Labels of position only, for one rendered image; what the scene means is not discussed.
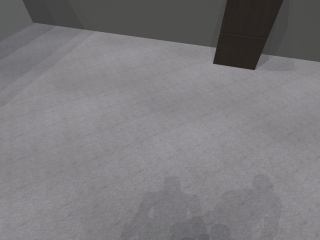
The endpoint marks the cupboard door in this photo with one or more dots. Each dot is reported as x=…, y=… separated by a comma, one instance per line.
x=250, y=17

